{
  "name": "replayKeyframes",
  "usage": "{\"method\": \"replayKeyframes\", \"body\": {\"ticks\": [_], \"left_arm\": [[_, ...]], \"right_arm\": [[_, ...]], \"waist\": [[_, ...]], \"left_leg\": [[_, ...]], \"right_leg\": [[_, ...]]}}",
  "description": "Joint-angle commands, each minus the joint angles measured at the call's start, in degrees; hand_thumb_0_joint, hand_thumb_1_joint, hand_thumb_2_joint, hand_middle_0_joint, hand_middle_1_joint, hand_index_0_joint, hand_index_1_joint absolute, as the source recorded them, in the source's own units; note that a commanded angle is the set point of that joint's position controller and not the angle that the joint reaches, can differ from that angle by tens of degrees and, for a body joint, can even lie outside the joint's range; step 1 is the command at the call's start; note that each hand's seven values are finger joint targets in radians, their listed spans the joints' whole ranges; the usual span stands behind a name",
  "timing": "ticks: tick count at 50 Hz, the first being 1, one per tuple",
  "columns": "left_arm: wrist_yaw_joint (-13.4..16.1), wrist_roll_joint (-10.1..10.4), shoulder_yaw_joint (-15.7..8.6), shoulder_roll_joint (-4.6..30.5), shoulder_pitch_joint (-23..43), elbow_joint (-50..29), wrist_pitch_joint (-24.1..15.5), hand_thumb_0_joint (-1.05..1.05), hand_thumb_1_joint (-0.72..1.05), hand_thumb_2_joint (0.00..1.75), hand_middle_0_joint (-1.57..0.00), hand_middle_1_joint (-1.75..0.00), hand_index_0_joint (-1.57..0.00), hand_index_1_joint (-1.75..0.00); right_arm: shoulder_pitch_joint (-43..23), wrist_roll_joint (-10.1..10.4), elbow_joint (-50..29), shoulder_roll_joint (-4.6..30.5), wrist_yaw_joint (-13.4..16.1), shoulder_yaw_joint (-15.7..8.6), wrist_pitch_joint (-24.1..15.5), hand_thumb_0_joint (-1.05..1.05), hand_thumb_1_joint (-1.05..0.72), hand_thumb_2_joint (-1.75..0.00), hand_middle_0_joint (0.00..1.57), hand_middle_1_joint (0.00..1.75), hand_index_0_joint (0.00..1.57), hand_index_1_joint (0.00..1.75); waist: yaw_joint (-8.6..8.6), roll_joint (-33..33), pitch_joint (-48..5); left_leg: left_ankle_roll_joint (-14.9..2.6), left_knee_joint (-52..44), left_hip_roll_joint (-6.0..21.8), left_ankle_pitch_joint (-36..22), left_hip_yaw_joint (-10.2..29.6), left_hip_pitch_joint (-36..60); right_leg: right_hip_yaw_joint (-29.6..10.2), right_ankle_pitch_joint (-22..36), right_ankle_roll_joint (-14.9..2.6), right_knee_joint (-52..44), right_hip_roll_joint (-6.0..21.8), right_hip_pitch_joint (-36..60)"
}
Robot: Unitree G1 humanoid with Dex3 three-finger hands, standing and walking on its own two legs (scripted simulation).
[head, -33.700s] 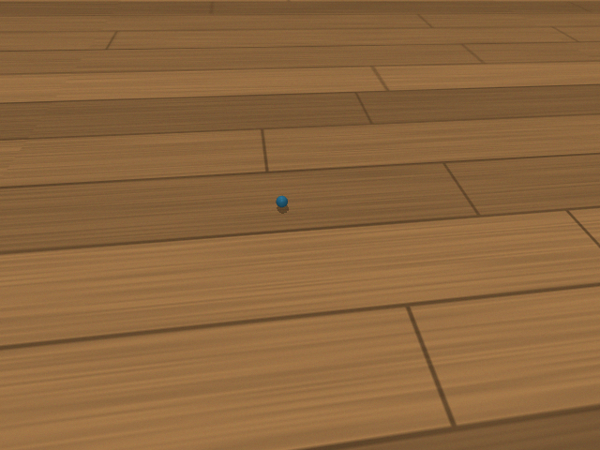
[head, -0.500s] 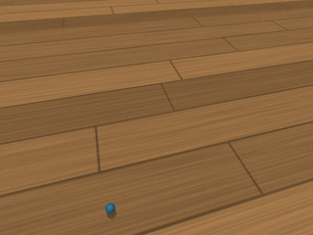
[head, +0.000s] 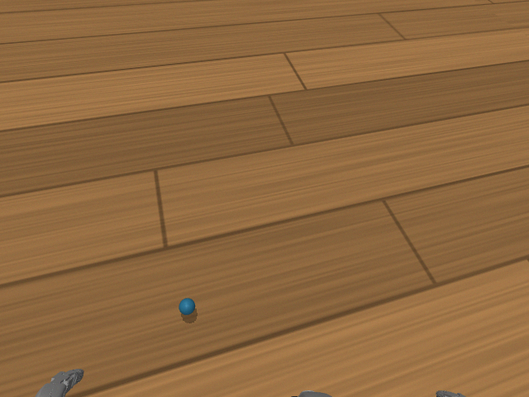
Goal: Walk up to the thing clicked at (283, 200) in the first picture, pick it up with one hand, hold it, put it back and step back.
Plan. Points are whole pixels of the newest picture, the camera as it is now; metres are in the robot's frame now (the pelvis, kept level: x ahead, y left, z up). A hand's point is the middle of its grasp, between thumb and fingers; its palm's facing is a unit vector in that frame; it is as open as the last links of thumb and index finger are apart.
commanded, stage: step back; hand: left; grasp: from above
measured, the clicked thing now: (187, 306) +0.47 +0.23 -0.73
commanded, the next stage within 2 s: none
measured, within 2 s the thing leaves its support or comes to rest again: neither
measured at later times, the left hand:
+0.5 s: hand out of the picture +0.02 +0.28 -0.16, palm faces -0.11 -0.91 -0.39, open 7.4 cm
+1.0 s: hand out of the picture -0.11 +0.28 -0.15, palm faces -0.02 -0.93 -0.35, open 7.4 cm
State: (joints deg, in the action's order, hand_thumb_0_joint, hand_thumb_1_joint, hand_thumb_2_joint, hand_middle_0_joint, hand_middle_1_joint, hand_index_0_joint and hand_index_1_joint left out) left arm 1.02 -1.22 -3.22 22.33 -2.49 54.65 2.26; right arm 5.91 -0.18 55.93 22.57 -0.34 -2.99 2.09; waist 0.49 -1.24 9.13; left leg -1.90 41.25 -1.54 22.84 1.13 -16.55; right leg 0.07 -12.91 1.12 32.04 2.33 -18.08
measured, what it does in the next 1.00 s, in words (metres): walks backwards: right foot, then left foot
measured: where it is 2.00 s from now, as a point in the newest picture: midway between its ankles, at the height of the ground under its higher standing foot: outside the picture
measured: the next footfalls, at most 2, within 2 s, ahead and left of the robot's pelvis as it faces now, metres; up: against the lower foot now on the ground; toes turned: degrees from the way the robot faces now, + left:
right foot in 0.52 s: -0.10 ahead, -0.10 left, +0.00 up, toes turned -3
left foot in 0.92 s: -0.20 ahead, +0.13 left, +0.00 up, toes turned -2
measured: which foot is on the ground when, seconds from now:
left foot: down 0.00-0.56, up 0.58-0.90, down 0.92-1.00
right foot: down 0.00-0.04, up 0.06-0.50, down 0.52-0.94, up 0.96-1.00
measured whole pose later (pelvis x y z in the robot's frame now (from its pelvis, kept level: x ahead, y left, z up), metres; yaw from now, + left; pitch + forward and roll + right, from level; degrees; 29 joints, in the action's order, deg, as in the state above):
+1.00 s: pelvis -0.25 +0.02 -0.01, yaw +0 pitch -3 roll +0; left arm 0.5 -1.4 -3.8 21.7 -6.2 44.8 4.7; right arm 11.3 -2.1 50.6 21.2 0.1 -2.5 1.4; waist 0.7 -2.7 10.7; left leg -1.9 36.9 -1.9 19.6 1.2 -13.9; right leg -3.6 -26.9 -0.7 51.4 -3.0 -26.8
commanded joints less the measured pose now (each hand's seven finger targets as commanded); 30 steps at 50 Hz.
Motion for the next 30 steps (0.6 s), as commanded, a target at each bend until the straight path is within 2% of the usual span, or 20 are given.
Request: {"method": "replayKeyframes", "body": {"ticks": [1,2,3,4,5,6,7,8,9,10,15,17,20,22,25,26,27,28,29,30], "left_arm": [[0.46,1.54,-2.03,8.32,0.83,-7.64,0.35,0.00,0.90,0.90,-0.20,-0.30,-0.20,-0.30],[1.06,1.30,-2.01,8.20,0.42,-7.40,0.70,0.00,0.90,0.90,-0.20,-0.30,-0.20,-0.30],[1.75,0.56,-2.67,9.86,0.29,-6.99,0.82,0.00,0.90,0.90,-0.20,-0.30,-0.20,-0.30],[1.96,0.47,-2.86,10.60,1.28,-6.23,1.03,0.00,0.90,0.90,-0.20,-0.30,-0.20,-0.30],[1.84,1.07,-2.71,10.51,-0.20,-5.89,1.06,0.00,0.90,0.90,-0.20,-0.30,-0.20,-0.30],[1.71,1.44,-2.56,10.17,-2.60,-5.65,0.96,0.00,0.90,0.90,-0.20,-0.30,-0.20,-0.30],[1.61,1.20,-2.63,10.47,-3.97,-5.89,0.87,0.00,0.90,0.90,-0.20,-0.30,-0.20,-0.30],[1.30,0.79,-3.04,10.56,-3.90,-5.97,0.68,0.00,0.90,0.90,-0.20,-0.30,-0.20,-0.30],[1.10,0.64,-3.02,10.00,-4.74,-6.44,0.58,0.00,0.90,0.90,-0.20,-0.30,-0.20,-0.30],[1.05,0.69,-3.14,9.70,-4.42,-6.80,0.54,0.00,0.90,0.90,-0.20,-0.30,-0.20,-0.30],[0.82,0.50,-3.54,9.82,-3.65,-8.86,0.60,0.00,0.90,0.90,-0.20,-0.30,-0.20,-0.30],[0.75,0.35,-3.61,9.36,-4.98,-8.92,0.59,0.00,0.90,0.90,-0.20,-0.30,-0.20,-0.30],[0.34,-0.06,-3.84,9.17,-7.40,-8.64,0.17,0.00,0.90,0.90,-0.20,-0.30,-0.20,-0.30],[-0.23,-0.22,-4.15,9.35,-8.95,-8.17,-0.08,0.00,0.90,0.90,-0.20,-0.30,-0.20,-0.30],[-0.65,-0.58,-4.59,8.71,-15.08,-6.14,-0.43,0.00,0.90,0.90,-0.20,-0.30,-0.20,-0.30],[-0.59,-1.20,-5.16,10.99,-14.95,-6.81,-0.89,0.00,0.90,0.90,-0.20,-0.30,-0.20,-0.30],[-0.81,-0.78,-5.98,14.47,-12.16,-8.32,-0.94,0.00,0.90,0.90,-0.20,-0.30,-0.20,-0.30],[-0.88,-1.04,-6.60,18.09,-8.27,-10.52,-1.00,0.00,0.90,0.90,-0.20,-0.30,-0.20,-0.30],[-0.72,-1.02,-6.19,16.28,-5.15,-12.32,-1.33,0.00,0.90,0.90,-0.20,-0.30,-0.20,-0.30],[-0.31,-0.47,-5.41,13.80,-2.13,-13.30,-1.47,0.00,0.90,0.90,-0.20,-0.30,-0.20,-0.30]], "right_arm": [[5.60,-2.95,-2.85,14.15,0.95,-4.01,-1.60,0.00,-0.90,-0.90,0.20,0.30,0.20,0.30],[2.92,-2.33,-4.00,18.43,0.82,-4.68,-1.82,0.00,-0.90,-0.90,0.20,0.30,0.20,0.30],[3.64,-1.81,-5.22,19.52,0.90,-5.18,-1.87,0.00,-0.90,-0.90,0.20,0.30,0.20,0.30],[2.01,-1.58,-5.48,16.87,1.26,-4.74,-1.95,0.00,-0.90,-0.90,0.20,0.30,0.20,0.30],[-0.58,-1.67,-6.05,14.35,1.68,-3.86,-2.09,0.00,-0.90,-0.90,0.20,0.30,0.20,0.30],[-1.91,-1.91,-6.89,13.38,2.11,-3.64,-2.10,0.00,-0.90,-0.90,0.20,0.30,0.20,0.30],[-1.01,-1.68,-7.27,12.62,2.53,-3.70,-2.14,0.00,-0.90,-0.90,0.20,0.30,0.20,0.30],[0.07,-1.31,-7.17,11.89,2.64,-3.47,-2.18,0.00,-0.90,-0.90,0.20,0.30,0.20,0.30],[1.52,-1.30,-7.31,11.58,2.78,-3.58,-2.18,0.00,-0.90,-0.90,0.20,0.30,0.20,0.30],[2.36,-1.23,-7.48,11.58,2.89,-3.57,-2.13,0.00,-0.90,-0.90,0.20,0.30,0.20,0.30],[5.96,-0.97,-8.30,12.38,3.12,-4.12,-1.87,0.00,-0.90,-0.90,0.20,0.30,0.20,0.30],[5.42,-0.98,-8.92,12.62,3.00,-4.28,-1.87,0.00,-0.90,-0.90,0.20,0.30,0.20,0.30],[2.66,-1.08,-10.22,13.03,2.68,-4.26,-1.86,0.00,-0.90,-0.90,0.20,0.30,0.20,0.30],[1.46,-1.18,-10.76,13.81,2.32,-4.18,-1.85,0.00,-0.90,-0.90,0.20,0.30,0.20,0.30],[-1.65,-0.78,-10.69,13.85,1.92,-3.99,-1.30,0.00,-0.90,-0.90,0.20,0.30,0.20,0.30],[-1.13,-0.24,-10.67,12.19,1.76,-3.47,-1.24,0.00,-0.90,-0.90,0.20,0.30,0.20,0.30],[-2.49,-0.08,-11.46,10.12,1.58,-3.02,-1.15,0.00,-0.90,-0.90,0.20,0.30,0.20,0.30],[-2.88,-0.13,-10.79,9.88,2.08,-3.22,-0.72,0.00,-0.90,-0.90,0.20,0.30,0.20,0.30],[-0.75,-0.42,-9.70,10.85,2.13,-3.34,-0.29,0.00,-0.90,-0.90,0.20,0.30,0.20,0.30],[2.12,-0.12,-8.58,10.80,2.00,-3.08,-0.27,0.00,-0.90,-0.90,0.20,0.30,0.20,0.30]], "waist": [[0.25,9.36,-11.74],[-0.17,13.92,-10.27],[2.11,14.57,-12.15],[1.45,9.95,-12.16],[-0.60,8.02,-12.97],[-1.75,9.46,-12.60],[-1.85,9.51,-12.74],[-1.18,9.05,-12.95],[-0.82,8.53,-13.43],[0.03,8.84,-12.50],[2.50,8.27,-12.50],[2.21,8.62,-13.47],[1.02,7.82,-14.57],[0.56,7.85,-14.19],[-2.57,7.21,-14.21],[-2.41,1.07,-13.89],[-2.26,-8.50,-8.48],[-3.28,-15.31,-5.38],[-1.98,-10.79,-3.67],[-0.28,-6.17,-3.64]], "left_leg": [[-1.56,-22.32,13.30,-34.26,15.74,7.83],[-6.22,-21.10,19.24,-46.73,21.86,8.20],[-8.94,-21.41,22.26,-44.48,26.19,5.93],[-8.07,-20.25,19.97,-44.01,21.51,7.39],[-6.80,-17.43,16.26,-46.41,15.64,11.91],[-6.15,-16.02,14.69,-47.58,12.15,12.47],[-5.97,-15.14,13.83,-46.21,10.83,13.98],[-6.41,-14.86,13.72,-46.90,10.68,14.90],[-4.81,-14.54,12.84,-47.87,9.93,17.74],[-5.66,-14.89,13.48,-48.41,10.57,17.39],[-6.49,-14.46,15.26,-46.67,11.33,20.29],[-9.14,-14.71,17.41,-43.22,13.49,19.97],[-11.41,-15.09,18.89,-34.06,14.39,16.45],[-10.35,-16.15,18.24,-28.33,13.76,10.65],[-6.06,-14.40,16.05,-19.06,11.46,2.43],[-2.89,-9.71,11.84,-14.55,8.50,-2.19],[1.19,-2.09,1.78,-0.49,2.80,-9.65],[2.58,13.57,-4.01,11.58,0.91,-7.96],[2.92,22.64,-4.33,11.45,6.30,-7.21],[2.64,25.73,-5.39,7.42,8.50,-6.40]], "right_leg": [[-3.98,3.86,-4.25,12.96,-0.94,-1.33],[-6.23,-21.95,-2.78,20.60,-8.89,-7.76],[-11.54,-26.14,-2.44,27.13,-9.11,-6.32],[-13.76,-22.93,-2.77,31.65,-8.88,-7.18],[-13.94,-19.15,-2.66,34.71,-9.01,-10.29],[-13.24,-16.51,-2.31,36.54,-8.87,-12.01],[-12.38,-14.17,-2.12,35.83,-8.20,-12.33],[-11.41,-13.92,-1.32,37.03,-8.19,-11.26],[-10.77,-12.93,-0.67,35.26,-8.24,-11.57],[-10.73,-13.85,0.08,34.24,-8.20,-11.04],[-8.55,-15.94,0.35,23.28,-6.62,-9.48],[-7.61,-16.24,-0.16,19.93,-5.32,-7.64],[-5.54,-15.26,-1.03,13.73,-3.35,-3.86],[-4.06,-14.04,-1.95,10.51,-3.48,0.45],[-2.47,-3.09,-4.32,-3.66,-2.52,9.77],[-10.16,-1.71,-6.38,-7.06,1.85,10.84],[-22.37,-2.84,-12.08,-12.85,9.77,6.46],[-30.84,-1.59,-19.03,-17.71,19.21,-2.88],[-30.28,1.44,-19.26,-17.47,19.38,-6.42],[-22.81,7.54,-16.72,-15.26,15.19,-6.08]]}}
